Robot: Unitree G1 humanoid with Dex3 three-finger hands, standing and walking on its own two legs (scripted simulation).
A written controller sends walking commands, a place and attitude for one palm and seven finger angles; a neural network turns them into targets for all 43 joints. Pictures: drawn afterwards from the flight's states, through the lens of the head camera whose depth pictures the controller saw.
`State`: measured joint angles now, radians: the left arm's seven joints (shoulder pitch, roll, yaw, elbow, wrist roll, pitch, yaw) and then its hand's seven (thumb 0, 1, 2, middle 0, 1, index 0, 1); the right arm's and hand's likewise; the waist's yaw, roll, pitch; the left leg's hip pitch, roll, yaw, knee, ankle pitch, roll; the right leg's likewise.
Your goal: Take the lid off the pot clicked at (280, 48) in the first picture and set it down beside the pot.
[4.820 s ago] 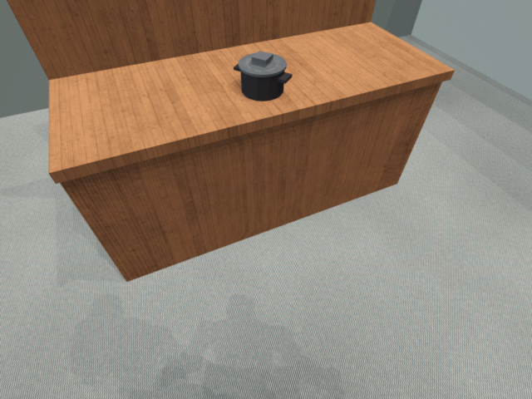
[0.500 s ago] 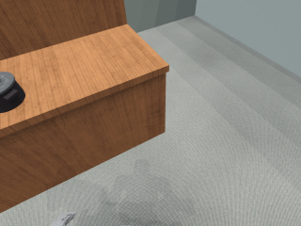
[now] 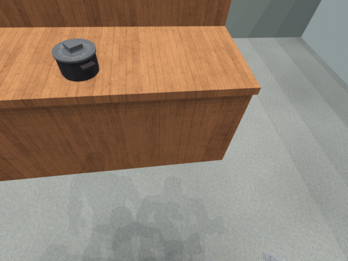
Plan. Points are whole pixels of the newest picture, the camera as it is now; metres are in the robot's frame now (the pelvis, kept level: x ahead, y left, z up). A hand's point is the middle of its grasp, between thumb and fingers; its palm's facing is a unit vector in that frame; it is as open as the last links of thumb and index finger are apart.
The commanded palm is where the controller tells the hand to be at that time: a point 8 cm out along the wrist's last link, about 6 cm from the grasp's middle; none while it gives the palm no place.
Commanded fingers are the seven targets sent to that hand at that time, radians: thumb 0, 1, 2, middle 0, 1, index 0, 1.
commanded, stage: turn to face it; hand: left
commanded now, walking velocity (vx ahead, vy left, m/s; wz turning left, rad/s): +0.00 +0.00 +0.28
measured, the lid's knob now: (72, 45) +0.80 +0.46 +0.02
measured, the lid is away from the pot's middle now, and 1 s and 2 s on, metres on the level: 0.00 0.00 0.00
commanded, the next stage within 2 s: take the last steps up to it in 0.24 s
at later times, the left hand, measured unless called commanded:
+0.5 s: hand out of the picture +0.00 +0.16 -0.14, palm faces +0.24 -0.94 -0.24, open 7.4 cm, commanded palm none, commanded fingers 0.00 0.90 0.90 -0.20 -0.30 -0.20 -0.30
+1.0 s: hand out of the picture +0.07 +0.30 -0.15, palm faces +0.28 -0.93 -0.23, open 7.4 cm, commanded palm none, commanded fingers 0.00 0.90 0.90 -0.20 -0.30 -0.20 -0.30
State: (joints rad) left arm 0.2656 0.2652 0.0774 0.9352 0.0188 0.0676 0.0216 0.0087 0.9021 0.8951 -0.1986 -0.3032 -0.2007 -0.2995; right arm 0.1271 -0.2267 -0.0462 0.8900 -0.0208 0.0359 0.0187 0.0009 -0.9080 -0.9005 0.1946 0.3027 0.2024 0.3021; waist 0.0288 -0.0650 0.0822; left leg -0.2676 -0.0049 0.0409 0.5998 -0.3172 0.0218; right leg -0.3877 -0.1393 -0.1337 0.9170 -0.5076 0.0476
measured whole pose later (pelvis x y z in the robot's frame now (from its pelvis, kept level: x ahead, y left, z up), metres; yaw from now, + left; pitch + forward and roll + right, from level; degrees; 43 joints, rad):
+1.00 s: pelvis +0.09 +0.09 +0.02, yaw +13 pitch +0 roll +1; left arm 0.27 0.22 0.07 1.03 0.03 0.00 -0.01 0.01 0.91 0.90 -0.19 -0.30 -0.19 -0.30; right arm 0.34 -0.16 -0.02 1.04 -0.02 -0.04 -0.01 0.00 -0.92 -0.90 0.20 0.30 0.20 0.30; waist 0.02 -0.04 0.02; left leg -0.04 -0.05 0.11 0.30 -0.27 0.06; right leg -0.56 -0.12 -0.08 1.03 -0.26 0.01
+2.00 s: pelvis +0.31 +0.15 +0.00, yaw +9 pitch +0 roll +1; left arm 0.25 0.21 0.05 1.01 0.02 0.04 0.03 0.00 0.91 0.90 -0.19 -0.30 -0.20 -0.30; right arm 0.13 -0.17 -0.05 1.02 -0.02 0.04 -0.02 -0.01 -0.91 -0.90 0.20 0.30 0.21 0.30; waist 0.01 0.00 0.06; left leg -0.36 0.07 0.08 0.51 -0.15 -0.02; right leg -0.26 -0.04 -0.03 0.64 -0.40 0.01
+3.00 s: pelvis +0.30 +0.16 +0.01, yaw +9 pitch -1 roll +0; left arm 0.30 0.16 -0.01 1.06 0.02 -0.01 0.04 0.01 0.90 0.90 -0.20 -0.30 -0.20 -0.30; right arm 0.30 -0.17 0.01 1.03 -0.02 0.00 -0.01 0.00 -0.93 -0.90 0.20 0.30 0.20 0.30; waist 0.00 0.01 0.01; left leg -0.22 0.02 0.06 0.55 -0.31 0.01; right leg -0.22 -0.04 -0.03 0.55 -0.32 0.01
